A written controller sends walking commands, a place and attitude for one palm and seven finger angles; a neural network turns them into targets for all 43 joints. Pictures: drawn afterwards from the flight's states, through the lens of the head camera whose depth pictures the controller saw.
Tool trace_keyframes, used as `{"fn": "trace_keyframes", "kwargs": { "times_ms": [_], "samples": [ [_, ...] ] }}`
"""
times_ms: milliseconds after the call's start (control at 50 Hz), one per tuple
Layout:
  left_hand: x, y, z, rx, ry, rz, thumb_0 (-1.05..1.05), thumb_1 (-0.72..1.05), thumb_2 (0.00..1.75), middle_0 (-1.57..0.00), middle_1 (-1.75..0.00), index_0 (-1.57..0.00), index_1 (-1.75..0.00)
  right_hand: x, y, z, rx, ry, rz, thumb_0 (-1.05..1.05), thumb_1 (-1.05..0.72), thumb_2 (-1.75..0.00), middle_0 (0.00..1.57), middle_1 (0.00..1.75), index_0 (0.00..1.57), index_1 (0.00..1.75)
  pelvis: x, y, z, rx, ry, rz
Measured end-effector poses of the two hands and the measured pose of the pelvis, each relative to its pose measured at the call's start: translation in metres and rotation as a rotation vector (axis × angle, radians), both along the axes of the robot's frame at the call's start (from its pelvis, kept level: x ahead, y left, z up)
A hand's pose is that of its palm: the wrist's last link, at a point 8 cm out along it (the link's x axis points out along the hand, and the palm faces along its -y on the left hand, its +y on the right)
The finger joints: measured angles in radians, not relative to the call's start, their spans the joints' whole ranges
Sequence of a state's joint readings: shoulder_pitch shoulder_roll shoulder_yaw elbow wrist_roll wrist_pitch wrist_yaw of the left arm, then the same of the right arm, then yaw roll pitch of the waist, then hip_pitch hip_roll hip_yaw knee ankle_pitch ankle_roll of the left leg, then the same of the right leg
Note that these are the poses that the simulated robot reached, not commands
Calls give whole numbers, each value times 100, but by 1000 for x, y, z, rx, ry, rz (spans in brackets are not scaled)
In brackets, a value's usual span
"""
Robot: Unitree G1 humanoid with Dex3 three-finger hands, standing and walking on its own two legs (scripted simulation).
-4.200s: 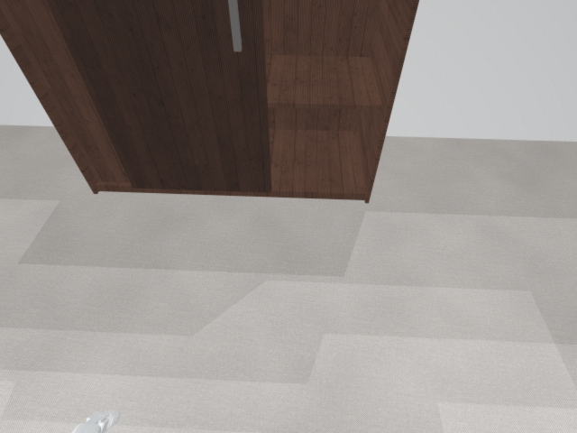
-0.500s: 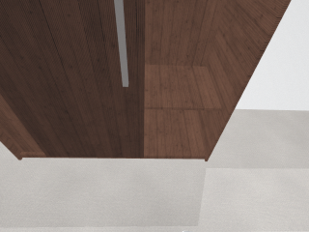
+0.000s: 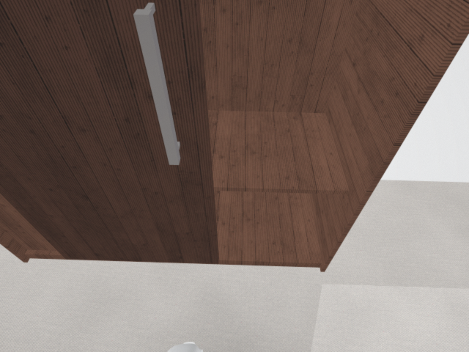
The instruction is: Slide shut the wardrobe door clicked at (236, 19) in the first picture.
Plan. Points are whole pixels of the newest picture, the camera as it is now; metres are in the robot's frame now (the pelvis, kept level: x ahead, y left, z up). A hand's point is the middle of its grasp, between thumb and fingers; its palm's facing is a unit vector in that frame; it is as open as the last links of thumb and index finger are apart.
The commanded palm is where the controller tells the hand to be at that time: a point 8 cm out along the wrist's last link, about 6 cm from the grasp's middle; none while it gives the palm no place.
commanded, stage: come to a stop and stand still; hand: left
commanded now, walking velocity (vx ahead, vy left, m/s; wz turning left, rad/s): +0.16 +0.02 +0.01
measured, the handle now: (164, 96) +0.55 +0.19 +0.15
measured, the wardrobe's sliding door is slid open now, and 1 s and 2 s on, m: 0.46 0.46 0.46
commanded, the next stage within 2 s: look again from close up in 1.84 s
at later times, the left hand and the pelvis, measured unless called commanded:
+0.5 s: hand out of the picture +0.13 +0.20 -0.18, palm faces +0.03 -0.97 -0.25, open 7.4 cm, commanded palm none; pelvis +0.08 +0.00 +0.00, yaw -2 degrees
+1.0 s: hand out of the picture +0.06 +0.14 -0.14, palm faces +0.09 -0.95 -0.30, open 7.4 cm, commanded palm none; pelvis +0.05 -0.05 +0.01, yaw +0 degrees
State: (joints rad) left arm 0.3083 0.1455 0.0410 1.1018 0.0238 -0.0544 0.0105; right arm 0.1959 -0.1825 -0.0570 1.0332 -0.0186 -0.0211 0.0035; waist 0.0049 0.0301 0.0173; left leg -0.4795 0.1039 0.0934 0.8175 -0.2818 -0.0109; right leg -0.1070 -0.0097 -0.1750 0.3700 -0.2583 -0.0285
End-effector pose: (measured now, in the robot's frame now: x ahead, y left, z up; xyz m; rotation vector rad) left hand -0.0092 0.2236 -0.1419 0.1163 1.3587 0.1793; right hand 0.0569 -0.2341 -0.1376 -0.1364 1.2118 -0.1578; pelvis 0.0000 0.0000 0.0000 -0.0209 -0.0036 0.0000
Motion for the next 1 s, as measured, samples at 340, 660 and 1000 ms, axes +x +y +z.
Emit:
{"fn": "trace_keyframes", "kwargs": {
  "times_ms": [340,660,1000],
  "samples": [
    [74,23,-12,-28,112,9,0,91,90,-20,-30,-19,-30,94,36,4,-50,17,17,-2,-95,-90,20,30,20,30,78,27,-1,20,6,-19],
    [144,-21,18,135,-105,-93,0,91,90,-20,-30,-19,-30,44,-50,-34,38,114,-70,0,-91,-90,20,30,20,30,68,-44,-11,54,-6,-30],
    [57,-35,33,119,-20,24,0,91,90,-21,-30,-20,-30,27,-67,-14,24,147,23,0,-91,-90,19,29,19,30,45,-51,8,91,5,-2]
  ]
}}
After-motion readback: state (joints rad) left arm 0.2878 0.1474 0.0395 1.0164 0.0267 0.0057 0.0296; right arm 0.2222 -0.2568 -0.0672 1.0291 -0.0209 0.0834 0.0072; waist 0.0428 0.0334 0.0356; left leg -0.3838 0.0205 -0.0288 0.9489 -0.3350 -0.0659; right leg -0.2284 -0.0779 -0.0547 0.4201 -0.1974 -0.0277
